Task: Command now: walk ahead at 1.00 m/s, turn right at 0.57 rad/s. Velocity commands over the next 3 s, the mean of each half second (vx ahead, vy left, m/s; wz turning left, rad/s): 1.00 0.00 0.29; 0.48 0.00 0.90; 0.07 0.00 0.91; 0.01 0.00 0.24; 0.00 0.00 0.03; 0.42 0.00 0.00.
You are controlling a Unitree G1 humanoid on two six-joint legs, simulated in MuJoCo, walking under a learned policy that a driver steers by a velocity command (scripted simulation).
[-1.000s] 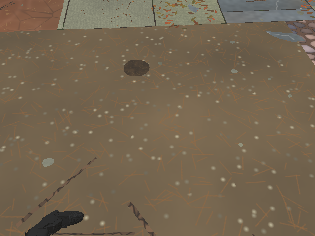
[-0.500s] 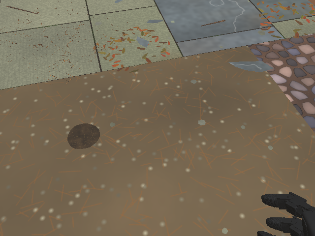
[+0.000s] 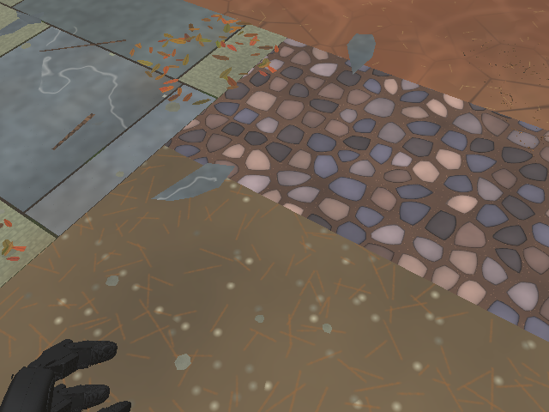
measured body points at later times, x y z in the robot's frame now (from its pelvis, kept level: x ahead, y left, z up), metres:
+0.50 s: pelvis +0.47 +0.01 -0.01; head +0.48 +0.02 +0.44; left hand +0.43 +0.28 -0.14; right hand +0.70 -0.20 -0.09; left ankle +0.70 +0.16 -0.67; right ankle +0.28 -0.10 -0.72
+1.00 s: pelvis +0.83 +0.09 +0.00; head +0.85 +0.12 +0.45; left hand +0.85 +0.44 -0.06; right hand +1.13 -0.07 -0.08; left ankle +0.71 +0.11 -0.71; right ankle +1.02 +0.10 -0.72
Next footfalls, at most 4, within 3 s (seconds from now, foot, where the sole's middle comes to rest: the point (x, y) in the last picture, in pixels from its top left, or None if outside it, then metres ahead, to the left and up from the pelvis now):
0.10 right None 0.31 -0.10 -0.75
0.56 left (217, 312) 0.75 0.13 -0.75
0.98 right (211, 222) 1.05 0.13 -0.75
1.44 left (187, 305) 0.78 0.21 -0.75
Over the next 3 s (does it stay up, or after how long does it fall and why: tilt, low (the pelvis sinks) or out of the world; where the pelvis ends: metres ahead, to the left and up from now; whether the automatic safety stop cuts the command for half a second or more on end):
stays up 0.85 0.25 0.01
